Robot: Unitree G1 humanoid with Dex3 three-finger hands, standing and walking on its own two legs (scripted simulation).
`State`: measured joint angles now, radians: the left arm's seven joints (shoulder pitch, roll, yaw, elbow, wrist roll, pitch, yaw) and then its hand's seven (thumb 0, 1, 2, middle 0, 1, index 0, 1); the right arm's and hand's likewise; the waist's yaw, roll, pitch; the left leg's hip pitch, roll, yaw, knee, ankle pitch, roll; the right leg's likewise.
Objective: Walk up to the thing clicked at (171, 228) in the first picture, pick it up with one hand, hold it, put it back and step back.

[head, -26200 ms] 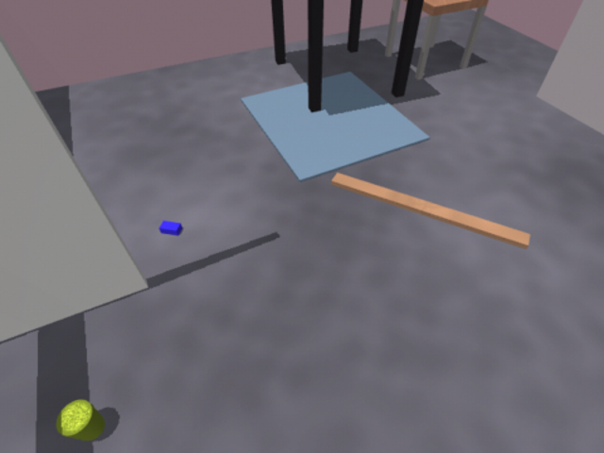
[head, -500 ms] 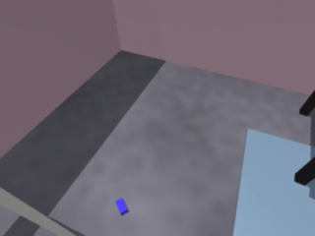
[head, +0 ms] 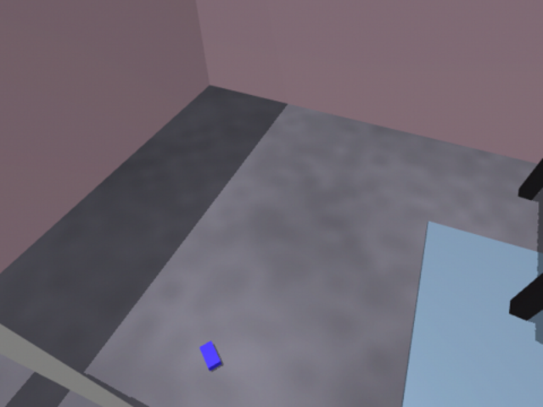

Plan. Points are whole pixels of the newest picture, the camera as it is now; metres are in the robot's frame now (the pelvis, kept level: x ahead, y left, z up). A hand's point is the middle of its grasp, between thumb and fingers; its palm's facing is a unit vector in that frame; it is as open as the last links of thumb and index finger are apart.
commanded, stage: stand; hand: left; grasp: from above
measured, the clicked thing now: (210, 355) +0.44 +0.26 -0.77
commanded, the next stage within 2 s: rise first in 0.16 s
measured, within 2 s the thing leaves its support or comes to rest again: neither
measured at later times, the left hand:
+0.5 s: hand out of the picture +0.14 +0.25 -0.17, palm faces -0.01 -0.93 -0.36, open 8.9 cm
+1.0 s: hand out of the picture +0.12 +0.27 -0.22, palm faces -0.12 -0.86 -0.50, open 14.0 cm
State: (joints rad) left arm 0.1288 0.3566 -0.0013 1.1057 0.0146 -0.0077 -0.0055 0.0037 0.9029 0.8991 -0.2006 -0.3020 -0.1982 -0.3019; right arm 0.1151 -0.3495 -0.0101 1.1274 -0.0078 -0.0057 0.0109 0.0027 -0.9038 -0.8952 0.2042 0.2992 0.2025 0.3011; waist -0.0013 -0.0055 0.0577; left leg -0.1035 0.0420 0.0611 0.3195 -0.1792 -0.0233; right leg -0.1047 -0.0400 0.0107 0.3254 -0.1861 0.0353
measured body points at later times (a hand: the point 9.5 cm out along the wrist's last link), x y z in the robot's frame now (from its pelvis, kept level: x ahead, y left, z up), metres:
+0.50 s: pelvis -0.01 +0.00 -0.02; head +0.05 +0.01 +0.43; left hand +0.14 +0.30 -0.14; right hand +0.09 -0.27 -0.14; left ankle +0.00 +0.13 -0.75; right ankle +0.00 -0.14 -0.75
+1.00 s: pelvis -0.01 +0.00 -0.08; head +0.08 +0.02 +0.36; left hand +0.12 +0.32 -0.19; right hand +0.16 -0.24 -0.17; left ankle +0.00 +0.13 -0.75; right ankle +0.00 -0.14 -0.75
